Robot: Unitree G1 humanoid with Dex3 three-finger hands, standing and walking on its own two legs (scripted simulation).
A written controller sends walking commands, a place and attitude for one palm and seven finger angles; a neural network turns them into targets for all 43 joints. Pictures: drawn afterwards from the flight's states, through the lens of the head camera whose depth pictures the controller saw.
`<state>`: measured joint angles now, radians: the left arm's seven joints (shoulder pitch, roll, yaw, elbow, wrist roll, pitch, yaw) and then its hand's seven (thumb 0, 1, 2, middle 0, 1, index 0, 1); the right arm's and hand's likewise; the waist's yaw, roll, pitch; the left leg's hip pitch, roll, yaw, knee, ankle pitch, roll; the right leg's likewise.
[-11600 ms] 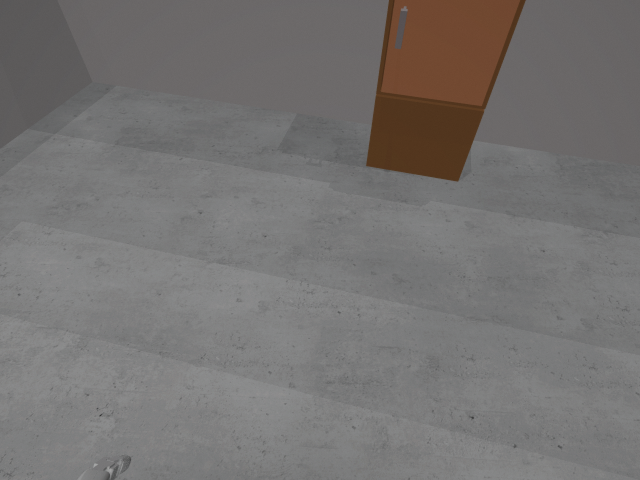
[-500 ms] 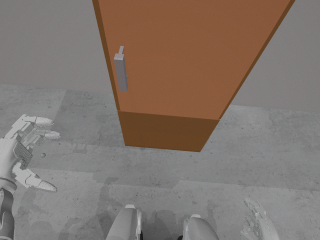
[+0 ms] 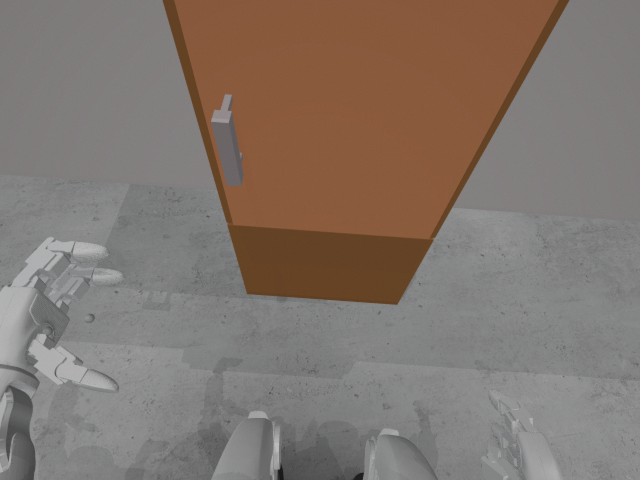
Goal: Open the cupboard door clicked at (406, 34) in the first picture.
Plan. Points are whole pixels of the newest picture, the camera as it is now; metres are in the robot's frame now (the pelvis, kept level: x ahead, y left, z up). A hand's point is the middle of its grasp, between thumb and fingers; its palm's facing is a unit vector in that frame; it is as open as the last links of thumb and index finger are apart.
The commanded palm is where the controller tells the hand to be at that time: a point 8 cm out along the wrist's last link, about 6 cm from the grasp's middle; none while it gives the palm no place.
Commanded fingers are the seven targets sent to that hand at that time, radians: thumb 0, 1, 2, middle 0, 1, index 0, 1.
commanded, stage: move the hooked fingers beside the handle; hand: left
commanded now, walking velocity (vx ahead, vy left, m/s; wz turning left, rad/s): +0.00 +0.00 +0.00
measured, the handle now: (231, 141) +0.57 +0.17 +0.03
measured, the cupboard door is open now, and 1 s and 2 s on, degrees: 0 0 0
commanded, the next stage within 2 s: none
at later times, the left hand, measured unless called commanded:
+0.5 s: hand (118, 264) +0.35 +0.26 +0.04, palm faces -0.02 -1.00 -0.03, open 14.0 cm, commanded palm +0.33 +0.31 +0.04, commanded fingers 0.00 -0.50 0.30 -0.30 -1.20 -0.30 -1.20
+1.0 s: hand (156, 215) +0.42 +0.24 +0.04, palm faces -0.01 -1.00 -0.03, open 14.0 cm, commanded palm +0.41 +0.29 +0.04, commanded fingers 0.00 -0.50 0.30 -0.30 -1.20 -0.30 -1.20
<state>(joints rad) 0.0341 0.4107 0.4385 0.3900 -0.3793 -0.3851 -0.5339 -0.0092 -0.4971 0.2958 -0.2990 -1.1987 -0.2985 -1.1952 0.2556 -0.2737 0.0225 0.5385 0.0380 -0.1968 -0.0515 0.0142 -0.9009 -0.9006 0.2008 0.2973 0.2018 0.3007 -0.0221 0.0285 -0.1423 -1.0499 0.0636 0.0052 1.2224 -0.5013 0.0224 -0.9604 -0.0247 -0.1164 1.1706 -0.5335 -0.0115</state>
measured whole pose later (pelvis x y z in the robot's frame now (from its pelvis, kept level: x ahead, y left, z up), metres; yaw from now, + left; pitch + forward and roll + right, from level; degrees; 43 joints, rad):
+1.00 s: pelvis +0.00 +0.01 -0.01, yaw -1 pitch +22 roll -3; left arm -0.53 0.46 0.42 0.86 -0.20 -0.42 -0.40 -0.01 -0.50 0.30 -0.30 -1.20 -0.30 -1.20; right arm 0.30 -0.27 0.02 0.62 0.02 -0.07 -0.04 0.01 -0.90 -0.90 0.20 0.30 0.20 0.30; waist -0.09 0.02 -0.14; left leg -1.14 0.07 0.03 1.24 -0.50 0.04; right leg -1.06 -0.02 -0.09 1.19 -0.52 0.00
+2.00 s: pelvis +0.00 +0.01 -0.03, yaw -3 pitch +29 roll -5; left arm -0.91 0.63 0.52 1.11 -0.09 -0.40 -0.35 -0.01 -0.50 0.30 -0.30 -1.20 -0.30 -1.20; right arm 0.36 -0.26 0.06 0.63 -0.01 0.07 0.00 0.01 -0.90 -0.90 0.20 0.30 0.20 0.30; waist -0.19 0.04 -0.12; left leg -1.31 0.09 0.01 1.32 -0.52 0.03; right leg -1.22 0.01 -0.10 1.24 -0.52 0.00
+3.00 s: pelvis +0.00 +0.00 -0.03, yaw -2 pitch +28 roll -5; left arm -0.93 0.58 0.42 1.15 -0.09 -0.42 -0.27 -0.01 -0.50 0.30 -0.30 -1.20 -0.28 -1.22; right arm 0.33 -0.27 0.04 0.63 -0.02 0.07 0.01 0.01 -0.90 -0.90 0.20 0.30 0.20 0.30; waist -0.18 0.03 -0.13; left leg -1.30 0.08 -0.01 1.31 -0.51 0.02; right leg -1.21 0.00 -0.12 1.25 -0.53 -0.02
